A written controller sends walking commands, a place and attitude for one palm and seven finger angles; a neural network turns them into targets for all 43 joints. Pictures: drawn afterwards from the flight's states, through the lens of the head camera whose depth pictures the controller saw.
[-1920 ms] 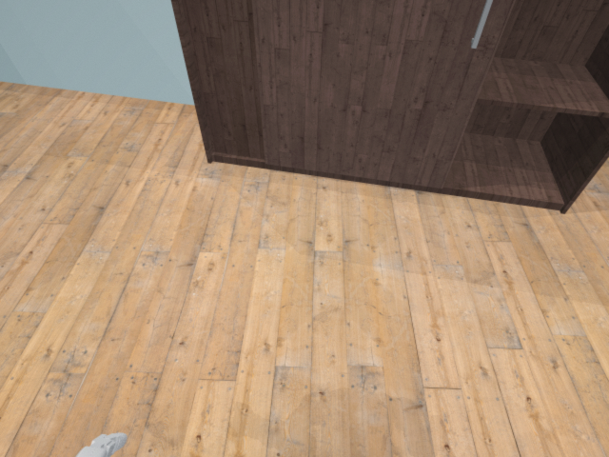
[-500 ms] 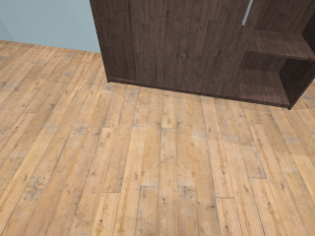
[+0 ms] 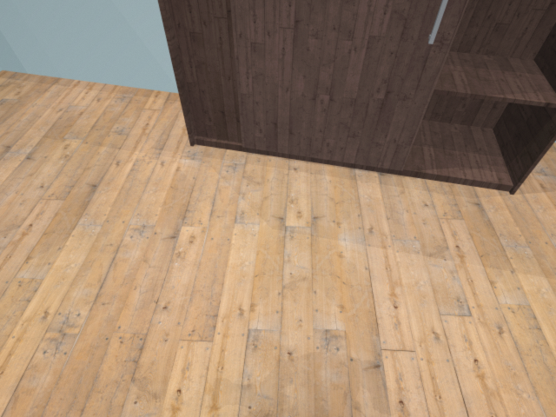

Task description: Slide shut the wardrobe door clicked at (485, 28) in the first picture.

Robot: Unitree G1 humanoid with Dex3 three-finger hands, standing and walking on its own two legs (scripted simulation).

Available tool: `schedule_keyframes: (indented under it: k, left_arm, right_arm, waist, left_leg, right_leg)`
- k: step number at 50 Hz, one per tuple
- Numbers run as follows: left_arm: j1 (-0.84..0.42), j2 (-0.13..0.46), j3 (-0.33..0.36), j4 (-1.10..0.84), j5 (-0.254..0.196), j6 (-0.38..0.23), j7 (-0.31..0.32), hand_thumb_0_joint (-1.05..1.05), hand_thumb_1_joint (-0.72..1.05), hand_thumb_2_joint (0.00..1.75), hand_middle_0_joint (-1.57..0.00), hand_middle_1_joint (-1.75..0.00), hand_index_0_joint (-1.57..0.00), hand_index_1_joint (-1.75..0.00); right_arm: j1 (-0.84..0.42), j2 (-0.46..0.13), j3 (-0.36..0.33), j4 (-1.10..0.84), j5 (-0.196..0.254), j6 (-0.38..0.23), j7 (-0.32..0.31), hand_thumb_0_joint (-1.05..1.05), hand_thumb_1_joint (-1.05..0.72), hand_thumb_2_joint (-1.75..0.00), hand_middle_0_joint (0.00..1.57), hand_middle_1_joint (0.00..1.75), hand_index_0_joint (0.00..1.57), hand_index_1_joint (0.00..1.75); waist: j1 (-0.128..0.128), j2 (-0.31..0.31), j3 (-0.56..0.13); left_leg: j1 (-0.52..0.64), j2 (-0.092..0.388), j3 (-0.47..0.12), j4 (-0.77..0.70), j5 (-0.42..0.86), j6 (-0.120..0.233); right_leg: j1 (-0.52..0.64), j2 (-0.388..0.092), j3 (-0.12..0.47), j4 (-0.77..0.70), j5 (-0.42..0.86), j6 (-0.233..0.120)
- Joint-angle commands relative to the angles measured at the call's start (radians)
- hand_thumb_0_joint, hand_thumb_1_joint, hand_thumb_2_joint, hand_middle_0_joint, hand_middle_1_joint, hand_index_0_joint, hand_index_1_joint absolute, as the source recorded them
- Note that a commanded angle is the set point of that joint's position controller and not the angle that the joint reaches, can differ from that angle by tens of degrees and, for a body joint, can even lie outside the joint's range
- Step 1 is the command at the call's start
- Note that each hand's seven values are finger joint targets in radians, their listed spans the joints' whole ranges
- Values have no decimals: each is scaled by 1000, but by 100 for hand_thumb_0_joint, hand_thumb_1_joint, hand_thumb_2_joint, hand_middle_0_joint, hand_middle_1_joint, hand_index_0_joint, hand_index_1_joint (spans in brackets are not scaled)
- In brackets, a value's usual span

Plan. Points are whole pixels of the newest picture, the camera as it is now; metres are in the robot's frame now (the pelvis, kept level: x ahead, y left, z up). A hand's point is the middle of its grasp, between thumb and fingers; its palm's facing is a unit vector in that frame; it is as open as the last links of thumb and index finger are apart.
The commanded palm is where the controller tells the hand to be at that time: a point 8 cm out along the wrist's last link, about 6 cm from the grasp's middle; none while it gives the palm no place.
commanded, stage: walk to a spot facing it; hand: left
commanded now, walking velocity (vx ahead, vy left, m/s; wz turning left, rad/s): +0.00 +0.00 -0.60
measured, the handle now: (443, 3) +1.43 -0.50 +0.08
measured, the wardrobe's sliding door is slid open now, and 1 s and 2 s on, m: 0.57 0.57 0.57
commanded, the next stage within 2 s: none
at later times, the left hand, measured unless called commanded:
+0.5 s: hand out of the picture +0.03 +0.15 -0.16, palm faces -0.17 -0.96 -0.24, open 7.4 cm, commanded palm none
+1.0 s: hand (189, 352) +0.27 +0.19 -0.19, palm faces -0.42 -0.89 -0.18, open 7.4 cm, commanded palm none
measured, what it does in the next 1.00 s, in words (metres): walks ahead, turning right: left foot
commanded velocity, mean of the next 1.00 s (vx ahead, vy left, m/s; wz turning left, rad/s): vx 0.25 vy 0.00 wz -0.58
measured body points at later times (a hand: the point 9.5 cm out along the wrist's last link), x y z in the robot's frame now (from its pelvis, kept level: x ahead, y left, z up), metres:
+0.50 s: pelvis +0.00 -0.04 +0.00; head +0.02 -0.07 +0.45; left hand +0.04 +0.20 -0.14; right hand +0.02 -0.30 -0.16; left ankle +0.03 +0.11 -0.66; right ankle -0.02 -0.10 -0.75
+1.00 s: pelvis +0.18 +0.00 -0.01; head +0.20 +0.03 +0.44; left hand +0.29 +0.24 -0.18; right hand +0.18 -0.26 -0.12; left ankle +0.24 +0.07 -0.75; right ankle +0.04 -0.08 -0.66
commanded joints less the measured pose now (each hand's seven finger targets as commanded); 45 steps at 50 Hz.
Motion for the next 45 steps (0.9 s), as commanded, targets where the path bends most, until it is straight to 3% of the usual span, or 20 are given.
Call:
schedule_keyframes:
  k: [1,4,8,11,12,14,15,16,17,18,19,20,24,35,39,41,42,43,44,45]
  left_arm:
    - [15,97,33,-75,-2,17,19,0,90,90,-20,-30,-20,-30]
    - [33,101,46,-110,2,33,16,0,90,90,-20,-30,-20,-30]
    - [51,78,59,-158,5,46,5,0,90,90,-20,-30,-20,-30]
    - [83,36,70,-185,5,55,-3,0,90,90,-20,-30,-20,-30]
    - [108,32,74,-190,3,54,-7,0,90,90,-20,-30,-20,-30]
    - [211,23,83,-170,10,45,-22,0,90,90,-20,-30,-20,-30]
    - [281,54,96,-151,18,34,-22,0,90,90,-20,-30,-20,-30]
    - [325,168,115,-150,32,15,-5,0,90,90,-20,-30,-20,-30]
    - [343,177,112,-162,10,15,12,0,90,90,-20,-30,-20,-30]
    - [270,150,115,-181,8,8,14,0,90,90,-20,-30,-20,-30]
    - [232,118,111,-188,7,1,14,0,90,90,-20,-30,-20,-30]
    - [199,87,99,-194,6,-11,12,0,90,90,-20,-30,-20,-30]
    - [248,44,95,-170,1,-45,4,0,90,90,-20,-30,-20,-30]
    - [397,10,97,-114,16,-59,17,0,90,90,-20,-30,-20,-30]
    - [354,31,103,-120,20,-52,22,0,90,90,-20,-30,-20,-30]
    - [293,42,109,-136,18,-50,22,0,90,90,-20,-30,-20,-30]
    - [262,44,112,-143,12,-49,21,0,90,90,-20,-30,-20,-30]
    - [239,26,113,-152,6,-51,17,0,90,90,-20,-30,-20,-30]
    - [262,-29,110,-161,-6,-48,5,0,90,90,-20,-30,-20,-30]
    - [278,-60,103,-178,-6,-53,-2,0,90,90,-20,-30,-20,-30]
  right_arm:
    - [38,-87,-26,-58,-6,-3,-22,0,-90,-90,20,30,20,30]
    - [63,-102,-46,-94,-6,11,-30,0,-90,-90,20,30,20,30]
    - [51,-126,-71,-147,-10,18,-33,0,-90,-90,20,30,20,30]
    - [23,-126,-87,-179,-11,11,-30,0,-90,-90,20,30,20,30]
    - [13,-127,-88,-189,-12,10,-28,0,-90,-90,20,30,20,30]
    - [-35,-126,-92,-206,-17,15,-21,0,-90,-90,20,30,20,30]
    - [-42,-91,-87,-213,-14,24,-15,0,-90,-90,20,30,20,30]
    - [-42,12,-67,-254,-8,29,-7,0,-90,-90,20,30,20,30]
    - [-102,-21,-68,-289,-17,23,-5,0,-90,-90,20,30,20,30]
    - [-71,-45,-79,-276,-15,19,3,0,-90,-90,20,30,20,30]
    - [-70,-43,-83,-258,-15,13,7,0,-90,-90,20,30,20,30]
    - [-40,-43,-84,-243,-19,6,12,0,-90,-90,20,30,20,30]
    - [35,10,-86,-206,-22,-1,19,0,-90,-90,20,30,20,30]
    - [-117,44,-74,-292,-16,-29,14,0,-90,-90,20,30,20,30]
    - [-123,57,-71,-310,-6,-42,15,0,-90,-90,20,30,20,30]
    - [-52,52,-73,-297,-2,-51,11,0,-90,-90,20,30,20,30]
    - [36,35,-77,-267,-3,-56,4,0,-90,-90,20,30,20,30]
    - [186,-11,-87,-220,-2,-63,-12,0,-90,-90,20,30,20,30]
    - [333,-125,-115,-180,-12,-66,-21,0,-90,-90,20,30,20,30]
    - [398,-169,-116,-172,-17,-62,-20,0,-90,-90,20,30,20,30]
  waist:
    - [-13,-1,-64]
    - [-18,-7,-66]
    - [-14,91,-47]
    - [1,201,-47]
    - [12,199,-67]
    - [73,131,-95]
    - [109,-17,-82]
    - [121,-407,-12]
    - [130,-329,44]
    - [78,-255,73]
    - [60,-192,97]
    - [31,-114,87]
    - [6,-54,-1]
    - [74,-110,-10]
    - [66,-144,14]
    - [23,-164,6]
    - [-22,-134,-16]
    - [-85,-63,-89]
    - [-130,212,-206]
    - [-118,352,-206]
  left_leg:
    - [20,123,-34,15,179,14]
    - [16,144,-21,56,161,22]
    - [-10,228,-62,26,112,70]
    - [-50,353,-107,-12,260,173]
    - [-71,367,-90,1,206,175]
    - [-171,308,-4,129,-77,107]
    - [-312,211,78,334,-273,39]
    - [-592,26,160,689,-485,-46]
    - [-622,27,5,778,-420,-31]
    - [-593,72,-38,796,-283,-19]
    - [-572,84,-21,812,-229,-21]
    - [-541,94,-30,803,-154,-27]
    - [-506,89,-1,743,-11,-52]
    - [-605,81,7,527,-73,-70]
    - [-444,47,22,365,-121,-50]
    - [-276,31,22,243,-99,-36]
    - [-107,10,40,144,-38,-29]
    - [146,43,17,67,0,-15]
    - [390,285,-242,23,-106,34]
    - [387,501,-514,-98,-168,102]
  right_leg:
    - [-58,-109,117,17,243,-18]
    - [-117,-88,128,86,257,-20]
    - [-213,-23,84,249,136,-3]
    - [-244,-7,7,502,-280,22]
    - [-207,-34,16,495,-313,16]
    - [-42,-29,-20,309,-227,8]
    - [76,-54,49,125,-197,-8]
    - [94,-305,554,-145,-361,-100]
    - [-13,-369,717,-275,-413,-152]
    - [-66,-332,643,-296,-543,-165]
    - [-111,-303,643,-292,-567,-154]
    - [-119,-270,571,-256,-477,-160]
    - [-18,-177,362,-192,-165,-149]
    - [178,-196,441,-128,130,-212]
    - [87,-189,441,-79,207,-197]
    - [-2,-164,420,-26,235,-172]
    - [-88,-118,384,51,239,-144]
    - [-201,-46,322,208,247,-110]
    - [-391,67,198,484,-55,-63]
    - [-545,99,74,744,-367,-15]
